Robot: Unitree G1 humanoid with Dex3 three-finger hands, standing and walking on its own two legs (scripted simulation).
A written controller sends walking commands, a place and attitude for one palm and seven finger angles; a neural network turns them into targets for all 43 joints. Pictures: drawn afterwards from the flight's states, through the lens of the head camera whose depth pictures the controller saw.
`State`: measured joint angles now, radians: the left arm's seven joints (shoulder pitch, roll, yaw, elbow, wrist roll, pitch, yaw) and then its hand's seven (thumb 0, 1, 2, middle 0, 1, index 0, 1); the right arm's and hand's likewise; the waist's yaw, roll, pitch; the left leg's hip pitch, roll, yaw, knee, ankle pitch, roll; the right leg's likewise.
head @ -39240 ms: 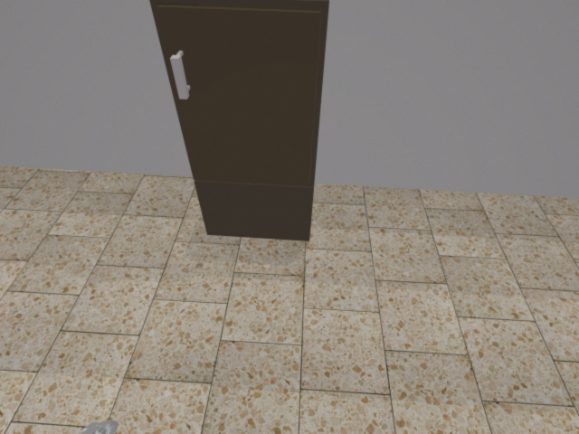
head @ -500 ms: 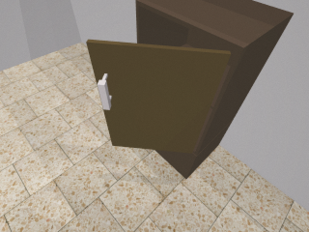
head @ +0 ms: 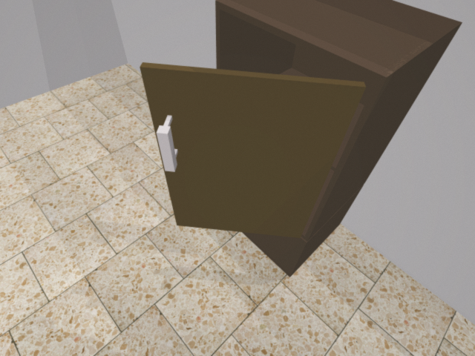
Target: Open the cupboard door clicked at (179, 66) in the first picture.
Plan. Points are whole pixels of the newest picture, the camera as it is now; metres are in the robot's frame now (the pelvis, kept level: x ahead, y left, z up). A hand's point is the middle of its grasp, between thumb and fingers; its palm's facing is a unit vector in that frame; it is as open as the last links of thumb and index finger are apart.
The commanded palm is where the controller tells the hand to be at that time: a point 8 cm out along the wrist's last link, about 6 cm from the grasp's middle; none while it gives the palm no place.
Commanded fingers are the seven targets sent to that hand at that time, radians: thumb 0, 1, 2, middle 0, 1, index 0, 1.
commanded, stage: look again from close up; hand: left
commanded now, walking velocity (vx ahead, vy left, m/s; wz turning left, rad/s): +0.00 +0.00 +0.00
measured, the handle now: (169, 143) +0.54 +0.19 +0.01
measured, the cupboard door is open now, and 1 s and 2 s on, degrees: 41 41 41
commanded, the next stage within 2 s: shuffle to correct the standing spot in 0.50 s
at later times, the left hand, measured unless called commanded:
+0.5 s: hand out of the picture -0.04 +0.21 -0.18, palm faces +0.00 -0.98 -0.21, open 7.4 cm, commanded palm none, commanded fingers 0.00 0.90 0.90 -0.20 -0.30 -0.20 -0.30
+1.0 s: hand out of the picture -0.14 +0.17 -0.19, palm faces +0.09 -0.99 -0.13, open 7.4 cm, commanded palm none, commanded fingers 0.00 0.90 0.90 -0.20 -0.30 -0.20 -0.30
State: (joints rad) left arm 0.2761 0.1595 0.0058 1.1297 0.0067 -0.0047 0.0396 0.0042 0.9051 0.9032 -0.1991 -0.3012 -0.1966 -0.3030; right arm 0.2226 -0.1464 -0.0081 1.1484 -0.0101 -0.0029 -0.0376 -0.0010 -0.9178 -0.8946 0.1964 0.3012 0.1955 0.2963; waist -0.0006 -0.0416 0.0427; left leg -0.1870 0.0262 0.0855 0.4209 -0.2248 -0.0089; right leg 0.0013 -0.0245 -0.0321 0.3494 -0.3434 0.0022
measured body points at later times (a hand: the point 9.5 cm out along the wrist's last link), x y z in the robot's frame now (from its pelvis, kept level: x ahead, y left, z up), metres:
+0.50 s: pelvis -0.06 +0.03 -0.01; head -0.07 +0.03 +0.44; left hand -0.04 +0.26 -0.17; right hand -0.03 -0.21 -0.16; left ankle +0.00 +0.12 -0.74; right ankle -0.10 -0.11 -0.74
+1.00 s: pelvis -0.04 +0.02 -0.02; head -0.05 +0.04 +0.43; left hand -0.14 +0.22 -0.18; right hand -0.04 -0.21 -0.16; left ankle -0.01 +0.11 -0.74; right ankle -0.10 -0.11 -0.74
